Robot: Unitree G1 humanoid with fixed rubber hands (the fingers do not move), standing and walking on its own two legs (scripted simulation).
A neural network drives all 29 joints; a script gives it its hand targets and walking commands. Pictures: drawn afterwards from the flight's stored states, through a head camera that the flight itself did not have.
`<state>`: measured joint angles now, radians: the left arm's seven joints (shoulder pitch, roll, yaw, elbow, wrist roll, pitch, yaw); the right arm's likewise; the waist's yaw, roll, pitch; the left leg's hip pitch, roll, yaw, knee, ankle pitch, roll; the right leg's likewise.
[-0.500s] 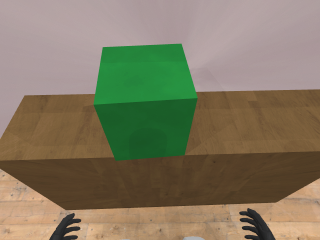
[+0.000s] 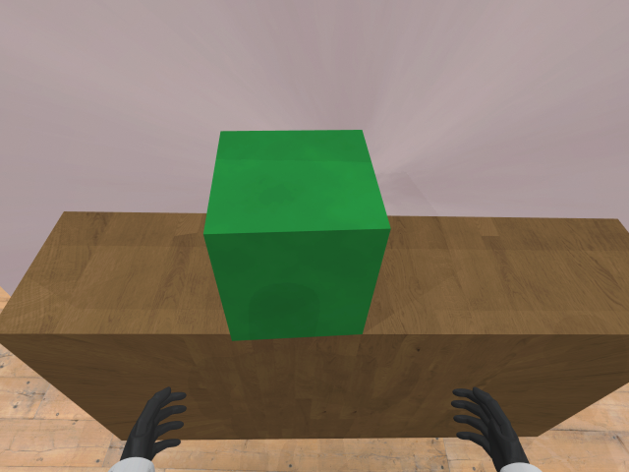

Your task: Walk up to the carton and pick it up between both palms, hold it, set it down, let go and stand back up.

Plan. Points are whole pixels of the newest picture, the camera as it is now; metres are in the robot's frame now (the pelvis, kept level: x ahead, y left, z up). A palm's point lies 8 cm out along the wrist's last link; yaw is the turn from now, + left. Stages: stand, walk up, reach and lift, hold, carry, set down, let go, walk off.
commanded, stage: reach and lift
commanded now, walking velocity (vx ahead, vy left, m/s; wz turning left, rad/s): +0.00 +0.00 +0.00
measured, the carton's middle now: (295, 238) +0.46 +0.03 +0.01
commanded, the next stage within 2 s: none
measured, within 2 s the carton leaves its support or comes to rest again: neither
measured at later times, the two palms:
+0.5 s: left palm (161, 409) +0.20 +0.20 -0.03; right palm (497, 408) +0.20 -0.24 -0.03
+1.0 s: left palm (171, 342) +0.27 +0.19 +0.02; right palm (499, 341) +0.27 -0.24 +0.02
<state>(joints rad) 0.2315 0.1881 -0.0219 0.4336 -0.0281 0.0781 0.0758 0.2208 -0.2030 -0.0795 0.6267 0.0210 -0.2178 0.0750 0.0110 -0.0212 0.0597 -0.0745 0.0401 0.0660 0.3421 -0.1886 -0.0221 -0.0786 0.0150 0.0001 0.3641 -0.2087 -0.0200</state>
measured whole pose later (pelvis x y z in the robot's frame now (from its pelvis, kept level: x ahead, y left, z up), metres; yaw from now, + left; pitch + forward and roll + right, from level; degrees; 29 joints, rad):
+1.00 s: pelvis +0.02 -0.01 +0.00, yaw +0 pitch -2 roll +0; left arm 0.03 0.13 0.01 0.34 -0.09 -0.05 0.09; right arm -0.03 -0.30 0.04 0.54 0.30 -0.23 0.04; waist 0.01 -0.01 0.00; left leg -0.07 0.05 0.05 0.30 -0.18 -0.04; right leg -0.08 0.03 0.00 0.33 -0.21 -0.04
